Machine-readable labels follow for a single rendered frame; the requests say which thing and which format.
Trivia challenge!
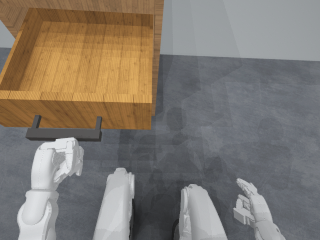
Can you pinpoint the cabinet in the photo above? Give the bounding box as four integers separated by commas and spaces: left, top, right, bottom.
0, 0, 164, 116

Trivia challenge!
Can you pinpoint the right robot shin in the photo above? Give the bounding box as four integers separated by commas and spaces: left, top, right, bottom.
178, 184, 197, 240

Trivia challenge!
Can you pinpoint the drawer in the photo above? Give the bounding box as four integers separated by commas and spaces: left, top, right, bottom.
0, 7, 153, 130

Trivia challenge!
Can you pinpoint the handle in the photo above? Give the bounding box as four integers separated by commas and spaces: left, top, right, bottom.
25, 115, 102, 142

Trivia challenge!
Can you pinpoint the robot left hand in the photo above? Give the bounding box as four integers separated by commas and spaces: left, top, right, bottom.
31, 137, 84, 191

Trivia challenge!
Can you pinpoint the left robot forearm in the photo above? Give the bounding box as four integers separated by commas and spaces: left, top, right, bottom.
17, 189, 59, 240

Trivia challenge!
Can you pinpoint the right robot thigh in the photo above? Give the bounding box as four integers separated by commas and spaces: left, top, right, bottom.
180, 185, 228, 240

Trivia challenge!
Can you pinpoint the right robot forearm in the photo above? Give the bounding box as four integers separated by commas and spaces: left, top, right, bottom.
254, 220, 286, 240

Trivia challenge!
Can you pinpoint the robot right hand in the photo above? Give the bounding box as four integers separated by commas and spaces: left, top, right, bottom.
233, 178, 273, 229

